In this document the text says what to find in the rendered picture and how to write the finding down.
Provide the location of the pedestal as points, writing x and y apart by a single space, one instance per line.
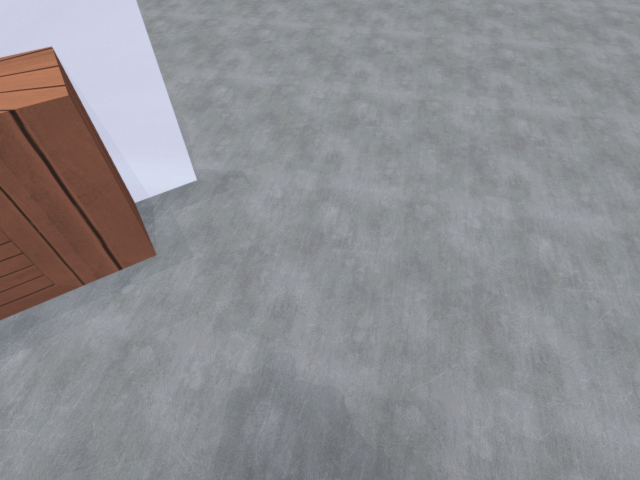
66 216

